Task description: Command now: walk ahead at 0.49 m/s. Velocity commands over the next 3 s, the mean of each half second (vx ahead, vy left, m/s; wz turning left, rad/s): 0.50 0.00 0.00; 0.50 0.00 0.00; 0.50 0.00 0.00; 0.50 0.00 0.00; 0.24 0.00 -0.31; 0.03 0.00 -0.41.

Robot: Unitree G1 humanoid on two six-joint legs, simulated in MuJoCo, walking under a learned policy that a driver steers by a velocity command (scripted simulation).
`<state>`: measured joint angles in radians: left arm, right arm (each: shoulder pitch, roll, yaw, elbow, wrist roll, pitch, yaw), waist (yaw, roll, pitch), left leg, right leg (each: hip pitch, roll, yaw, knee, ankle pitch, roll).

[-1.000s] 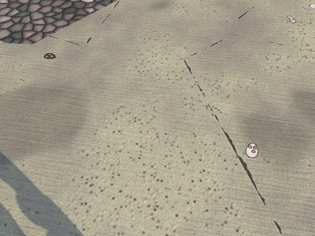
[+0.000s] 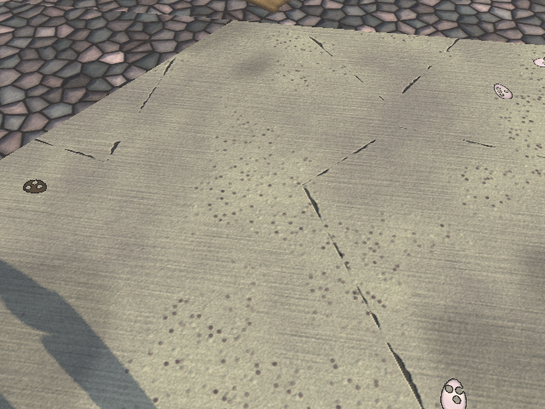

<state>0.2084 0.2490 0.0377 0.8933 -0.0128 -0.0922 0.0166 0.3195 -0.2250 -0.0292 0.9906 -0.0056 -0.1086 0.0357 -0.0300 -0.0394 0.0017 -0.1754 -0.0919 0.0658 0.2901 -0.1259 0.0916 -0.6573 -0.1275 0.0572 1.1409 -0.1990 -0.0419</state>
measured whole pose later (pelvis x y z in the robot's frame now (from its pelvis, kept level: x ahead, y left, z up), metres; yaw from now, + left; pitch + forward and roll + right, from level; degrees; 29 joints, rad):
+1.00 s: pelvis +0.55 -0.01 -0.01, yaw +1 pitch +2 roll +0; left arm 0.31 0.25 0.05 0.97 -0.02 -0.10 0.00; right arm 0.16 -0.24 -0.05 0.90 0.00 -0.10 0.04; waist 0.00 -0.02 0.03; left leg -0.36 -0.04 0.07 0.47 -0.15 0.07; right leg -0.39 -0.04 0.03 1.19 -0.37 -0.05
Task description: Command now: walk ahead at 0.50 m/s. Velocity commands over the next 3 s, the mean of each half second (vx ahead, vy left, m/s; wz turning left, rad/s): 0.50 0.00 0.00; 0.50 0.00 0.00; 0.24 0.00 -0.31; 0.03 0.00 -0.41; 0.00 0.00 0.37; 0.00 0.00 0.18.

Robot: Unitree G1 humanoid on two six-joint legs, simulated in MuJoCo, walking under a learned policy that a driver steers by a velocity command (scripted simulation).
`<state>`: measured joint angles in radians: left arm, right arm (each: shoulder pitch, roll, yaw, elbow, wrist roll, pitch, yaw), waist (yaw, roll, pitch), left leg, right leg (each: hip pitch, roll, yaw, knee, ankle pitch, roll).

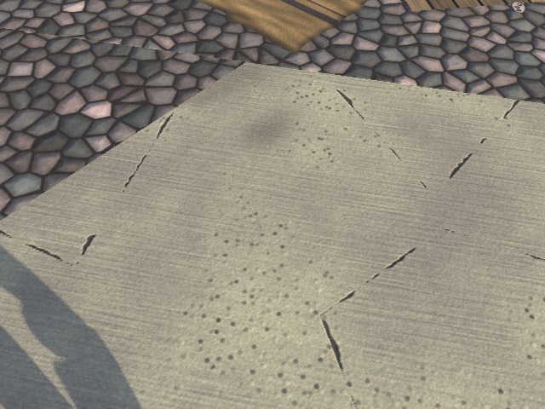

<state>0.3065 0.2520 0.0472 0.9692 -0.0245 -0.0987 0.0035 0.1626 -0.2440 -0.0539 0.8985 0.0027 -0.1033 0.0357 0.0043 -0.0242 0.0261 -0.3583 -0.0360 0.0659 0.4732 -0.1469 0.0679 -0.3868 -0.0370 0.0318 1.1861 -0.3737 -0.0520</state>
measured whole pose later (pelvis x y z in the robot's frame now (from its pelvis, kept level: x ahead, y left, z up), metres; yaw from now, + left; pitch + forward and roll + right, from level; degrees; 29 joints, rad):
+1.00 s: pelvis +0.55 -0.03 -0.01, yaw +0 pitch +2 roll -2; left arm 0.41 0.25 0.07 1.03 -0.02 -0.06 0.01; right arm 0.00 -0.23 -0.05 0.86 0.02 -0.09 0.04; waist 0.07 0.02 0.01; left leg -0.50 0.04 0.03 0.49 -0.04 0.08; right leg 0.08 0.01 -0.05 0.30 -0.42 0.00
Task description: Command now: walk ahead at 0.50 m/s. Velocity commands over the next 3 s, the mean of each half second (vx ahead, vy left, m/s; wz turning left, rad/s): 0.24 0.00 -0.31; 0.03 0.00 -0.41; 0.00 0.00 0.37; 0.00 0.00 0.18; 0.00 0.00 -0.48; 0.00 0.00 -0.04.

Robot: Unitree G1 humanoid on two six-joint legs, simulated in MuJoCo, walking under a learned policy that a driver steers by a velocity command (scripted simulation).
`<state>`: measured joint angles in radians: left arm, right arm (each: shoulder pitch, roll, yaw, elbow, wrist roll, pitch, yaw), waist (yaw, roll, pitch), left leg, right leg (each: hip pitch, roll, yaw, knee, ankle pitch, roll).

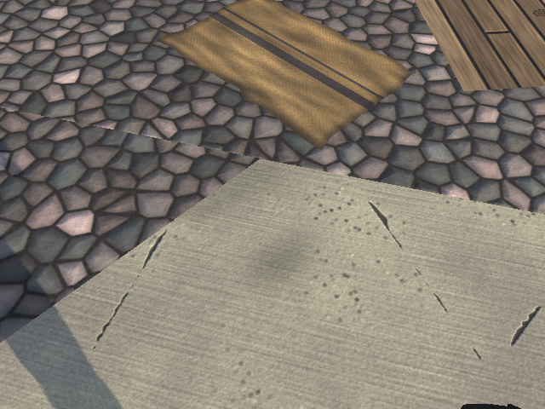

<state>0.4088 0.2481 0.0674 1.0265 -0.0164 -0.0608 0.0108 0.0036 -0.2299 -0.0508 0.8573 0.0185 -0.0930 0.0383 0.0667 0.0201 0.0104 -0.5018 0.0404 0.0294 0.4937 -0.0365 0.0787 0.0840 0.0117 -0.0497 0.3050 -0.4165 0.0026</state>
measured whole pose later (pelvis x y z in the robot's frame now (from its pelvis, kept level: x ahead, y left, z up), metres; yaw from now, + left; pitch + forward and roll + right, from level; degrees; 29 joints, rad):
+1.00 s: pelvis +0.24 +0.02 +0.01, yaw -23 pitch +2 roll +0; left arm 0.12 0.25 0.05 0.74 0.03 0.01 0.03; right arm 0.18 -0.27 -0.06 0.91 -0.02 -0.01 -0.01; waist -0.02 -0.02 0.01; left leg -0.30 0.00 -0.04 0.54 -0.28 0.00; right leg -0.38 0.08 0.11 0.56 -0.23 -0.02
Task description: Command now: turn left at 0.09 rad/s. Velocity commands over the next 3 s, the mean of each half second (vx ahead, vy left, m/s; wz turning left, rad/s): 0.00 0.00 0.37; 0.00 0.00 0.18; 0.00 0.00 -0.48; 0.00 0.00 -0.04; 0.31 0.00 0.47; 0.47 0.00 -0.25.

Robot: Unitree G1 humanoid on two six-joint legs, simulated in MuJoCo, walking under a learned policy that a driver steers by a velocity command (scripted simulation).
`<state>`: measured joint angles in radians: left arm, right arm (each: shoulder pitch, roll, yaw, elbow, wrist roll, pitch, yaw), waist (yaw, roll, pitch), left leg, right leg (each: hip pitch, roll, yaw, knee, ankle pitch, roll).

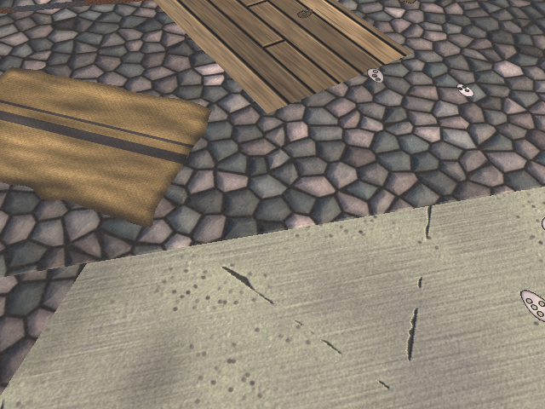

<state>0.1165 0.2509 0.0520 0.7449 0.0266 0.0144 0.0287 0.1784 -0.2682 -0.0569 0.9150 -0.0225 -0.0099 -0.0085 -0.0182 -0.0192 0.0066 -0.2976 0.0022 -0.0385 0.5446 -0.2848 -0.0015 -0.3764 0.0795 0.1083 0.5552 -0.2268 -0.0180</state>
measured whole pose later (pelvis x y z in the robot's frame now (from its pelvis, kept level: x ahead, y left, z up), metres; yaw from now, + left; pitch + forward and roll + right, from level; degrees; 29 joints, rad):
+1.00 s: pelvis +0.01 +0.06 +0.00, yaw +18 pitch +1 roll +1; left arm 0.20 0.28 0.06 0.79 -0.01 0.02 0.02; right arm 0.12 -0.23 -0.03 0.74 0.00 0.01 -0.02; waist 0.03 -0.01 0.01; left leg -0.24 -0.05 0.05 0.52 -0.29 0.06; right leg -0.27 -0.05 0.00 0.59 -0.28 0.03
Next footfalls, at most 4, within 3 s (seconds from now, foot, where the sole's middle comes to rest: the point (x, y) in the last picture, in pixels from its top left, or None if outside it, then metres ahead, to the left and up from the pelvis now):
0.58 left None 0.01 0.15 -0.77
1.00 right None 0.07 -0.06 -0.77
1.34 left None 0.03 0.19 -0.77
1.76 right None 0.03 -0.07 -0.77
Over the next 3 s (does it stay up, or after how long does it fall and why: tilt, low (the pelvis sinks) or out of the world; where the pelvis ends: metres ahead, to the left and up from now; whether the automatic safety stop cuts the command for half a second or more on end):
stays up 0.43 0.22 0.01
